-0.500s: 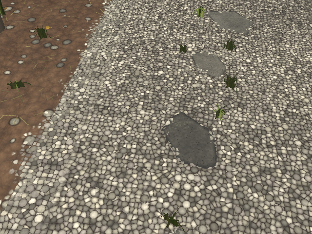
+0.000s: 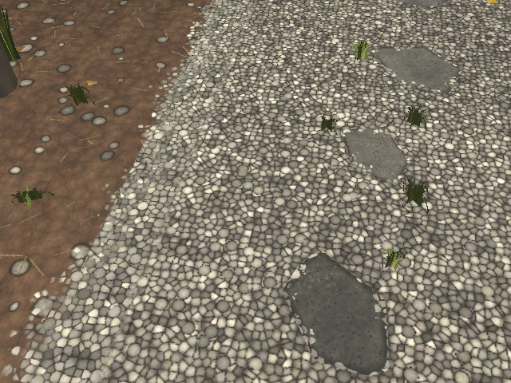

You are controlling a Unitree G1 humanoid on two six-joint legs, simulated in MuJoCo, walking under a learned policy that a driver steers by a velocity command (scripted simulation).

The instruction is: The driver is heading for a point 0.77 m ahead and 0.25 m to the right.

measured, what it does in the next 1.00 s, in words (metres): walks ahead, turning right: left foot, then right foot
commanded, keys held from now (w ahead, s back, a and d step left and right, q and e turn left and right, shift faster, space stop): w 0.08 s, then w+e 0.52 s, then e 0.40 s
